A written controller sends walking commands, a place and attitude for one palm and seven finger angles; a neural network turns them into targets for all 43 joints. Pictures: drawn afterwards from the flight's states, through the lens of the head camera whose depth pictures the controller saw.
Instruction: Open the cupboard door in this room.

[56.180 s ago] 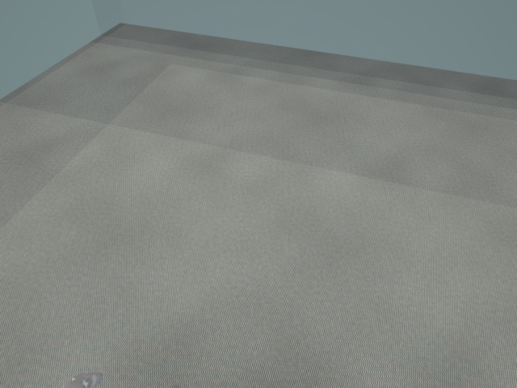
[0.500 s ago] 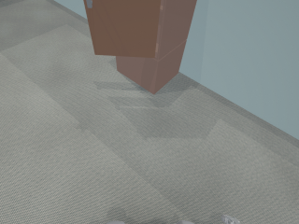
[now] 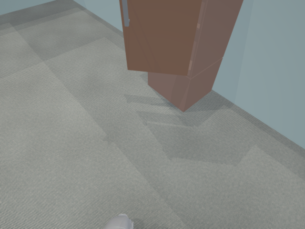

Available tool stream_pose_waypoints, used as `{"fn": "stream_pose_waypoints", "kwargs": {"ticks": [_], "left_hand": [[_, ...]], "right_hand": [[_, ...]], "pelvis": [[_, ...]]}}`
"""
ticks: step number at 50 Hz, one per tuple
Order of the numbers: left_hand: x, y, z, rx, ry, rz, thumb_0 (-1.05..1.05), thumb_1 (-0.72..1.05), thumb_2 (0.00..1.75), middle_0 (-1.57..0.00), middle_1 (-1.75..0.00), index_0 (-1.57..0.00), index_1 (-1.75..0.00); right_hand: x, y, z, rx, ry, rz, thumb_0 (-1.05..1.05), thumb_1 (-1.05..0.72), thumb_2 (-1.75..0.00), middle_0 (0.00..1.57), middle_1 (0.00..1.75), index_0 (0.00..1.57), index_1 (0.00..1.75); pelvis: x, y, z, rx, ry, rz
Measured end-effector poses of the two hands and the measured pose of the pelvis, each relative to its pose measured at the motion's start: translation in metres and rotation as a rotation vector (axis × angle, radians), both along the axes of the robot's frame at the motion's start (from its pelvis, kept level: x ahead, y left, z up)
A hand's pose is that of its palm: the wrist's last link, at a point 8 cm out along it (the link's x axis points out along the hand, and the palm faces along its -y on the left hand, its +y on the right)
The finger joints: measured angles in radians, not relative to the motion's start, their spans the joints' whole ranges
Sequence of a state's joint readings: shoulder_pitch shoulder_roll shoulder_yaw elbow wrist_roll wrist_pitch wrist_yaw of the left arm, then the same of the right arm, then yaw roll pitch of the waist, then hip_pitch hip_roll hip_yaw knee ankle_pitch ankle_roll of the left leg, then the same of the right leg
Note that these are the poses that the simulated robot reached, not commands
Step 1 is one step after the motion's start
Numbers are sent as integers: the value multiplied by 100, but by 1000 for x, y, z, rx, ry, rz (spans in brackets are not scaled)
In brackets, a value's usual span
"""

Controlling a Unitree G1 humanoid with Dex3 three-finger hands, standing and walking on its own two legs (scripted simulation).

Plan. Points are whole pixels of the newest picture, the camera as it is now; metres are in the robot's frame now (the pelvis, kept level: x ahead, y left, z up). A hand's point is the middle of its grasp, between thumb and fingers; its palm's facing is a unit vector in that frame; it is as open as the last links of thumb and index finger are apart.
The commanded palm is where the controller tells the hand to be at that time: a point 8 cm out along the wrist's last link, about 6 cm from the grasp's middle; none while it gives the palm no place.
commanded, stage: take the last steps up to it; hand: left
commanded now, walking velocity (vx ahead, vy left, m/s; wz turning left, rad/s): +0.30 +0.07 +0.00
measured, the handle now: (126, 8) +1.10 +0.23 +0.06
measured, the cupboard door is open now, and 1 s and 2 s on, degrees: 40 40 40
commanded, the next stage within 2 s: come to a stop and stand still in 1.24 s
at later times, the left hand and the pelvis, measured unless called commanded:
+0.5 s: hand (95, 173) +0.30 +0.23 -0.15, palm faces -0.06 -0.98 -0.20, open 7.3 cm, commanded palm none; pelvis +0.16 +0.05 +0.00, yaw -3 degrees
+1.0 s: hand (90, 178) +0.29 +0.25 -0.20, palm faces +0.06 -0.99 -0.15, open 7.3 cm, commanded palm none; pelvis +0.36 +0.08 -0.02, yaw -2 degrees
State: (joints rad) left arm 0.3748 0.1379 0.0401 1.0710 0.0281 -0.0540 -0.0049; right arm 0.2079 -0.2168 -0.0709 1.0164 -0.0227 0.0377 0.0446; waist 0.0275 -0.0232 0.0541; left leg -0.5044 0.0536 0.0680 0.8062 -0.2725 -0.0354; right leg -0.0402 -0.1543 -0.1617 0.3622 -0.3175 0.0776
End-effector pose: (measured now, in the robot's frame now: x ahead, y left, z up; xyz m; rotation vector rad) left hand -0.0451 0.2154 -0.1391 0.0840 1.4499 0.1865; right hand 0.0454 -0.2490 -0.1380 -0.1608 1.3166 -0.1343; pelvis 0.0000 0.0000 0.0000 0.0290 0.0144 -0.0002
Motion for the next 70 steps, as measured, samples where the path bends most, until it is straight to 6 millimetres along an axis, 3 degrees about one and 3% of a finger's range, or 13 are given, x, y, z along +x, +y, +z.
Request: {"fn": "stream_pose_waypoints", "kwargs": {"ticks": [5, 8, 17, 24, 29, 34, 42, 48, 51, 55, 60, 65, 70], "left_hand": [[-4, 29, -23, -32, 111, 56, 0, 90, 90, -20, -30, -21, -30], [19, 51, -30, -26, 141, 30, 1, 91, 90, -20, -30, -20, -30], [196, 83, -2, 22, -166, -84, 1, 91, 90, -19, -30, -20, -30], [320, 65, 15, 29, -333, -181, 0, 91, 90, -19, -30, -20, -30], [383, 40, 11, 33, -389, -233, 0, 91, 90, -19, -30, -20, -30], [381, 29, 8, 16, -334, -175, 0, 91, 90, -20, -30, -20, -30], [351, 63, 3, 47, -149, -56, -3, 96, 90, -20, -30, -20, -30], [331, 82, -20, -12, 48, 7, -1, 93, 90, -20, -30, -20, -30], [343, 92, -29, -31, 113, -7, 0, 92, 90, -20, -30, -20, -30], [398, 101, -23, -33, 60, -39, 1, 92, 90, -19, -30, -20, -30], [487, 102, -10, -19, -85, -79, 1, 92, 90, -19, -30, -20, -30], [565, 104, 0, 24, -175, -131, 1, 94, 90, -19, -30, -20, -30], [635, 86, 1, 52, -246, -193, 1, 93, 90, -19, -30, -20, -30]], "right_hand": [[65, 36, -10, -28, -77, 69, 0, -91, -89, 20, 30, 20, 30], [84, 57, -11, -39, -122, 50, 0, -91, -89, 20, 30, 20, 30], [70, 81, -1, -21, -28, -55, -1, -94, -89, 20, 30, 21, 30], [53, 91, -11, 42, 123, -131, 0, -92, -89, 20, 30, 20, 30], [57, 88, -25, 85, 217, -179, 0, -91, -89, 20, 30, 20, 30], [110, 73, -19, 74, 213, -167, 0, -91, -89, 20, 30, 20, 30], [256, 59, -2, 17, 23, -64, 0, -92, -89, 20, 30, 20, 30], [371, 75, 1, -39, -134, 23, 0, -92, -89, 20, 30, 20, 30], [405, 87, 1, -63, -195, 26, 0, -92, -89, 20, 30, 20, 30], [414, 104, 5, -52, -167, 3, 0, -91, -89, 20, 30, 20, 30], [402, 110, 5, -41, -61, -50, -1, -95, -89, 20, 30, 21, 30], [384, 114, -2, 2, 68, -101, 0, -93, -89, 20, 30, 20, 30], [374, 114, -18, 56, 184, -158, 0, -92, -89, 20, 30, 20, 30]], "pelvis": [[37, 34, -21, -26, 0, 14], [52, 47, -24, -20, -12, -2], [103, 64, -1, -8, -11, -36], [153, 57, -2, 10, -13, -48], [195, 39, -14, 3, -18, -60], [228, 32, -6, -15, -28, -44], [287, 41, 3, -30, -5, -13], [344, 71, -12, -48, -14, -21], [365, 84, -19, -37, -19, -38], [390, 91, -10, -29, -14, -50], [423, 95, 0, -25, -6, -54], [456, 87, 1, -15, -8, -57], [493, 69, -9, 2, -14, -61]]}}
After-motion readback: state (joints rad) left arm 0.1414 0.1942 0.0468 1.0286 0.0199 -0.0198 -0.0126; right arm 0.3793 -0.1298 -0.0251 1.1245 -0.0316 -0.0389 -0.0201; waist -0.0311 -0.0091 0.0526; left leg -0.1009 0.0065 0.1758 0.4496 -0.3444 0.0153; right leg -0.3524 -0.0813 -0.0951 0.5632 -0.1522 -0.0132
